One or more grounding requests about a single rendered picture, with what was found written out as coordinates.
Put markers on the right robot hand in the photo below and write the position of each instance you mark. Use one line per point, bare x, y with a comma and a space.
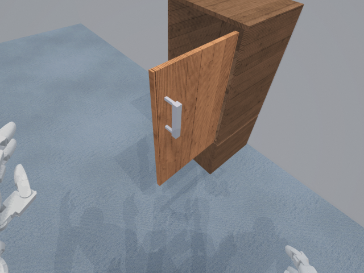
300, 261

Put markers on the cupboard door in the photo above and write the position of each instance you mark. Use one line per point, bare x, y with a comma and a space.
198, 80

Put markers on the left robot hand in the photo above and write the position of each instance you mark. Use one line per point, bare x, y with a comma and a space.
21, 199

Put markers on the handle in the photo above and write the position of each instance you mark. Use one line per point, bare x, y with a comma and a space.
176, 117

